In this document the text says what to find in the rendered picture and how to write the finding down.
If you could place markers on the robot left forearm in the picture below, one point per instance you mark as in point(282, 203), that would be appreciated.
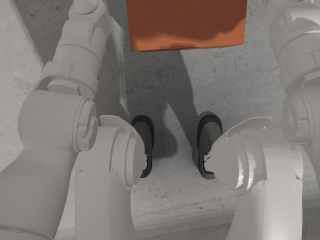
point(79, 53)

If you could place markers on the carton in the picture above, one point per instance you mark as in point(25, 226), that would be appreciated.
point(168, 25)

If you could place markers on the robot right forearm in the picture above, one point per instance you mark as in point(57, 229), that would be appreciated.
point(294, 35)

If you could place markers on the left robot upper arm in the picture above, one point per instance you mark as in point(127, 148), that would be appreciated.
point(54, 128)

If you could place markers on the robot right foot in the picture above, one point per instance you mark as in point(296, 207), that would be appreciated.
point(208, 131)

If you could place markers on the left robot shin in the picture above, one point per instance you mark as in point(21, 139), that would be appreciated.
point(114, 121)

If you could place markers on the right robot upper arm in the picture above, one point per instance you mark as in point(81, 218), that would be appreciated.
point(300, 122)

